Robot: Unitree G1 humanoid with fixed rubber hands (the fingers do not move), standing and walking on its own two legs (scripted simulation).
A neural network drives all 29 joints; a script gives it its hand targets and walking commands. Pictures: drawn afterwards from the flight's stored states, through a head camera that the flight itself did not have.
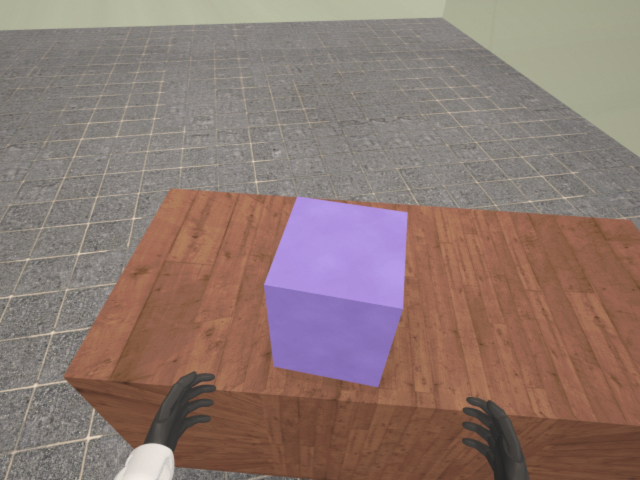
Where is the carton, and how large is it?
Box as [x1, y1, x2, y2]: [264, 196, 407, 386]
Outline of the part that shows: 297,196 264,283 273,365 377,386 402,310 407,212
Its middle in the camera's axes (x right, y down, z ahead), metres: +0.03 +0.09 +0.70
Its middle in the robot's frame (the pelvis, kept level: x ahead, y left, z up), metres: +0.47 -0.03 -0.09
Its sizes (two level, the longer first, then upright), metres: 0.210 0.200 0.250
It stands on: a pedestal, 0.55 m high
